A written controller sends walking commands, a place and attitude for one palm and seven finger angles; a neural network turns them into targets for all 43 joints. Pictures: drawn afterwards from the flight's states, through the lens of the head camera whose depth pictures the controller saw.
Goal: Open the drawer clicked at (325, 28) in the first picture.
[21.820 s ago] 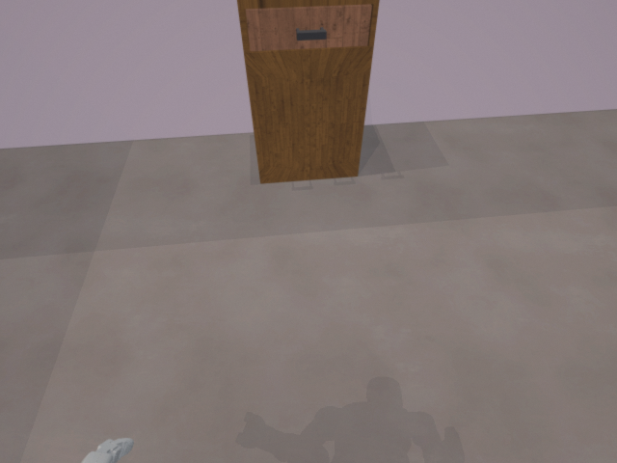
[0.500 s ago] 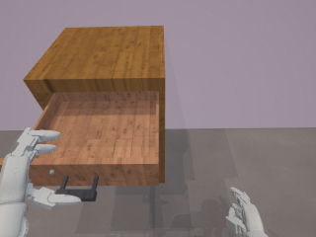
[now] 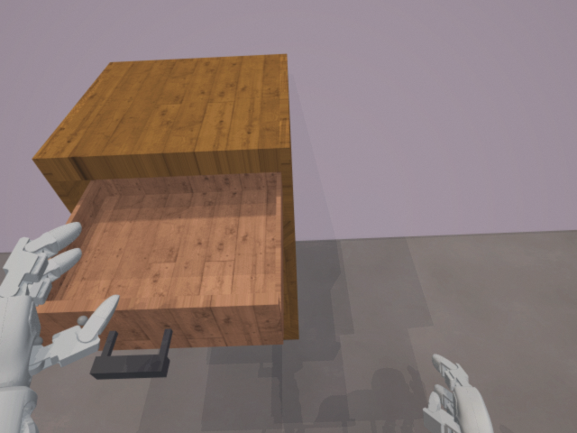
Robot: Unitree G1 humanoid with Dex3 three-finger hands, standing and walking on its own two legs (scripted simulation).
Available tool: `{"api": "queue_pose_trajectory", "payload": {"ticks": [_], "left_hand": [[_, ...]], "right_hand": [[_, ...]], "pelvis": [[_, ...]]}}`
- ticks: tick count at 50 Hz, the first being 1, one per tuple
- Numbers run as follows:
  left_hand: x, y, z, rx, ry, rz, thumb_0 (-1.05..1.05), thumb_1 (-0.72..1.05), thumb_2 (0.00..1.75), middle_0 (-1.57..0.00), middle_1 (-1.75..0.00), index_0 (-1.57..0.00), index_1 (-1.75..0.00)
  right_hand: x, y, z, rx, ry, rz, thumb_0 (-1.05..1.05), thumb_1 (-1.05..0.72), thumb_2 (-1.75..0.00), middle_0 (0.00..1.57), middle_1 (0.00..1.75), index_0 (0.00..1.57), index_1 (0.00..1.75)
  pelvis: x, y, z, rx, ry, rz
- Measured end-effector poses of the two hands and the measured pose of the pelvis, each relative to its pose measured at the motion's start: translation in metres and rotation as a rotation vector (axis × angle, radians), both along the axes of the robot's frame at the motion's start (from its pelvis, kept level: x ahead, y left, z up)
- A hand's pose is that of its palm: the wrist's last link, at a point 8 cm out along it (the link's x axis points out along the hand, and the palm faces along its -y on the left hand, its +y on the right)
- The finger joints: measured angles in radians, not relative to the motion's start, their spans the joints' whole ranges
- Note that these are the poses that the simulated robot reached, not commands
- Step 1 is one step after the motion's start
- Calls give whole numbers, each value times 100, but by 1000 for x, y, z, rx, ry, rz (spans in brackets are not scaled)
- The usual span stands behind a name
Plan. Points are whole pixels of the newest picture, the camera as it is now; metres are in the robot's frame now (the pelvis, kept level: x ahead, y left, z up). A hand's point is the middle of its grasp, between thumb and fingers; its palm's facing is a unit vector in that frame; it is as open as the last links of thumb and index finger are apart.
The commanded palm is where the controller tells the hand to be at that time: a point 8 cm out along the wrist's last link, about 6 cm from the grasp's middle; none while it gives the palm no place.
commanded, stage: draw the hand back to the body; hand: left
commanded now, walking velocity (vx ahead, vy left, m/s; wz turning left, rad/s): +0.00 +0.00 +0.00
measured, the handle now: (135, 351) +0.23 +0.28 -0.05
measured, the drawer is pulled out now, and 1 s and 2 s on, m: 0.30 0.30 0.30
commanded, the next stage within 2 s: step back with the hand held close in 0.32 s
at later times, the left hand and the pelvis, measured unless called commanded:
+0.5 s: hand (69, 327) +0.17 +0.24 +0.16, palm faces +0.40 -0.81 -0.42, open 7.5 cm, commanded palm +0.12 +0.28 +0.17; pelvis -0.01 +0.00 +0.00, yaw +1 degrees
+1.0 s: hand (37, 368) +0.13 +0.25 +0.16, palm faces +0.36 -0.79 -0.49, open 7.4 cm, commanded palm +0.07 +0.30 +0.17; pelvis -0.06 +0.01 -0.01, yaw +0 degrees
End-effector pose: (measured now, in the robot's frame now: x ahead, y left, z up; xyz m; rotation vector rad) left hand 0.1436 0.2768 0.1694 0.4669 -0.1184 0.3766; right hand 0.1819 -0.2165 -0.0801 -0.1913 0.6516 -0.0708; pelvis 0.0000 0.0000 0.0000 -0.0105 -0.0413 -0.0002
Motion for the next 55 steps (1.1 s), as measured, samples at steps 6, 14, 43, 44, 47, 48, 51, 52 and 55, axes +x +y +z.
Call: {"api": "queue_pose_trajectory", "payload": {"ticks": [6,14,43,44,47,48,51,52,55], "left_hand": [[-5,-1,2,-7,-18,6,1,59,77,-23,-49,-23,-50],[-10,-1,3,-9,-27,10,1,81,86,-21,-35,-22,-36],[-27,23,2,116,9,-109,2,89,89,-21,-30,-21,-30],[-31,23,3,122,-3,-108,2,89,89,-21,-30,-21,-30],[-41,20,7,130,-38,-94,2,89,89,-21,-30,-21,-30],[-44,18,8,128,-51,-85,2,89,89,-21,-30,-21,-30],[-53,10,8,116,-76,-56,2,89,90,-21,-30,-21,-30],[-56,6,8,106,-78,-49,2,89,90,-21,-30,-21,-30],[-62,-5,5,78,-59,-51,2,89,90,-21,-30,-21,-30]], "right_hand": [[6,6,6,14,-40,15,1,-90,-90,20,30,20,30],[4,12,6,29,-48,30,1,-90,-90,20,30,20,30],[-47,2,5,-64,62,-82,1,-90,-90,20,30,20,30],[-48,5,6,-62,54,-74,1,-90,-90,20,30,20,30],[-51,12,6,-54,29,-44,1,-90,-90,20,30,20,30],[-52,14,5,-52,22,-33,1,-90,-90,20,30,20,30],[-58,16,2,-40,11,-5,1,-90,-90,20,30,20,30],[-60,15,-1,-33,12,0,1,-90,-90,20,30,20,30],[-72,9,-6,-8,30,-3,1,-90,-90,20,30,20,30]], "pelvis": [[-3,-1,0,1,-6,2],[-6,-1,0,3,-14,4],[-41,23,-9,17,84,10],[-44,23,-10,22,82,8],[-50,20,-12,30,82,6],[-51,19,-12,30,86,7],[-58,12,-14,31,105,6],[-62,10,-14,26,109,2],[-75,4,-12,-5,102,10]]}}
